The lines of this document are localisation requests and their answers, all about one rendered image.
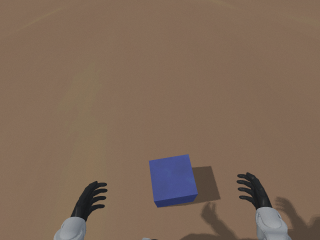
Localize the right robot hand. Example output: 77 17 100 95
236 172 273 210

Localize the left robot hand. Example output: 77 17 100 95
70 181 108 222

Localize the carton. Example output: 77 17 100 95
149 154 198 208

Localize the robot left forearm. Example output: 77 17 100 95
53 216 86 240

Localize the robot right forearm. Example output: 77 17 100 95
255 207 292 240

